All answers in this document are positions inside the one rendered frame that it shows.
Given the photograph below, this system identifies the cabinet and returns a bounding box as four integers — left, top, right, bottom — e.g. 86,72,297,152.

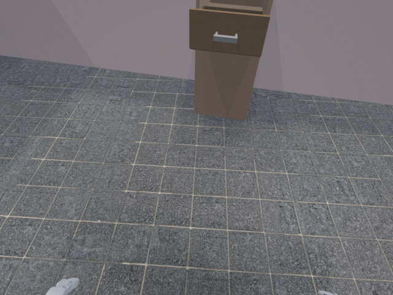
194,0,273,120

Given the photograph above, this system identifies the handle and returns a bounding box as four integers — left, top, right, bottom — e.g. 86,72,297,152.
213,31,238,44

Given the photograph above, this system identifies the drawer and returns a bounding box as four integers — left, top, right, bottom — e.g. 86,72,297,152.
189,6,270,57

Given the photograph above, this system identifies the robot left hand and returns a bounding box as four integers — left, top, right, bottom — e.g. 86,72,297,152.
45,278,79,295

